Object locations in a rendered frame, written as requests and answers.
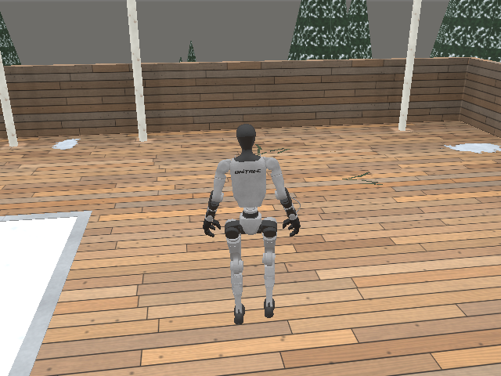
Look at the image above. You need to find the robot right hand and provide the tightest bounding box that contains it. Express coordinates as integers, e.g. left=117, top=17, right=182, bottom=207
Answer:
left=283, top=217, right=301, bottom=237

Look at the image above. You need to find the robot left upper arm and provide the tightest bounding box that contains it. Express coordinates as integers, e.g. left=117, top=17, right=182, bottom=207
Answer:
left=211, top=159, right=231, bottom=202

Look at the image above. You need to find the robot right upper arm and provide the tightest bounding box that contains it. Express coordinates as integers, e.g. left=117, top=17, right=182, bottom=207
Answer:
left=264, top=157, right=287, bottom=200

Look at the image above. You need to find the left robot foot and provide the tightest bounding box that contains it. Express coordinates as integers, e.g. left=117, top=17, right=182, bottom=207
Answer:
left=234, top=304, right=245, bottom=324

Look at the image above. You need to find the left robot forearm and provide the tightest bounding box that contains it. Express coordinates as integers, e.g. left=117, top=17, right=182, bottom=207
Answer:
left=205, top=190, right=220, bottom=222

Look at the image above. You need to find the right robot forearm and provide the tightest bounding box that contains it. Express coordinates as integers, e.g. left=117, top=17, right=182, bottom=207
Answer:
left=280, top=187, right=297, bottom=220

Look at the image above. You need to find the robot left hand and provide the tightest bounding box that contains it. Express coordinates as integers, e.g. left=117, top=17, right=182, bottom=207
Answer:
left=203, top=219, right=221, bottom=237

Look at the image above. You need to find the right robot thigh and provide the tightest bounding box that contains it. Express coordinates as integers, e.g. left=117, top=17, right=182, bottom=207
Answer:
left=261, top=217, right=277, bottom=266

